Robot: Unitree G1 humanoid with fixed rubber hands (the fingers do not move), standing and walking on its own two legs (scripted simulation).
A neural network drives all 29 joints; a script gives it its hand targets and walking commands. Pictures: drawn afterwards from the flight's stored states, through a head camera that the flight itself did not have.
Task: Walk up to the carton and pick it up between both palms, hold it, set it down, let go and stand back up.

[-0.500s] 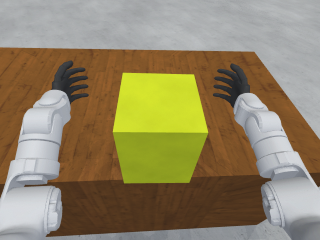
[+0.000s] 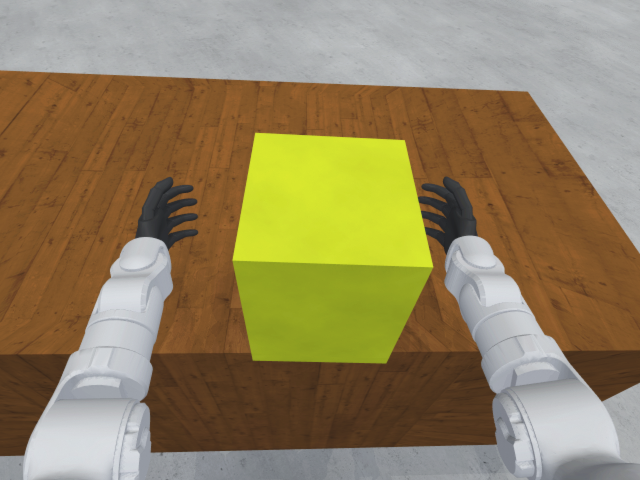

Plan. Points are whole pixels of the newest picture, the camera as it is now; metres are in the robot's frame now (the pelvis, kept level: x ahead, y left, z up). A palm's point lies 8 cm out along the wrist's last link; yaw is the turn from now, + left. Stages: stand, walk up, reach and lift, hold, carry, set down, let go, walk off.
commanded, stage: reach and lift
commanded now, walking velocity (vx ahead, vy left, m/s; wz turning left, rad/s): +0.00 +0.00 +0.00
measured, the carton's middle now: (325, 255) +0.41 +0.02 +0.04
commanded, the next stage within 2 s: none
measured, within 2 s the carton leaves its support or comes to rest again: neither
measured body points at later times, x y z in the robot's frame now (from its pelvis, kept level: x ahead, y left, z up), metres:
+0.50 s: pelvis -0.01 +0.00 -0.01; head +0.03 +0.02 +0.44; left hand +0.42 +0.21 +0.06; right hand +0.43 -0.16 +0.07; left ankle +0.02 +0.13 -0.74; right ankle -0.03 -0.11 -0.74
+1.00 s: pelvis -0.02 +0.01 +0.00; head +0.03 +0.03 +0.44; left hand +0.42 +0.17 +0.07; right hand +0.42 -0.13 +0.07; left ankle +0.02 +0.13 -0.74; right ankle -0.03 -0.11 -0.74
